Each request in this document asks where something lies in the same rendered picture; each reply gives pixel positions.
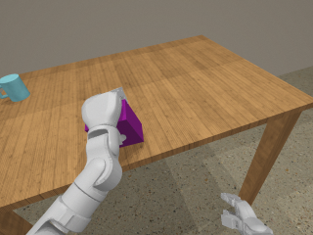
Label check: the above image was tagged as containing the left robot forearm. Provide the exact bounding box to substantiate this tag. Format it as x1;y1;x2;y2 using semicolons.
26;124;122;235

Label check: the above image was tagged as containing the robot right hand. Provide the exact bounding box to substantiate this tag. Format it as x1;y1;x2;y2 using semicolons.
220;193;257;235

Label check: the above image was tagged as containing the table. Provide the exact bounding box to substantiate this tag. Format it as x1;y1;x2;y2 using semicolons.
0;35;313;235

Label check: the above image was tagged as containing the robot left upper arm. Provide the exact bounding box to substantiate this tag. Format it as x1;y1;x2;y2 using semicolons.
34;221;66;235

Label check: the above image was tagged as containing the right robot forearm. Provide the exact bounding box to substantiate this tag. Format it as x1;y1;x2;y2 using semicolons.
242;217;274;235

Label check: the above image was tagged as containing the sponge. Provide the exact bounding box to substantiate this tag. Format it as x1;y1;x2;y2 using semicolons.
84;99;144;148

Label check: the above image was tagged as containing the robot left hand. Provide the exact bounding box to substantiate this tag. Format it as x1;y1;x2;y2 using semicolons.
81;87;129;146

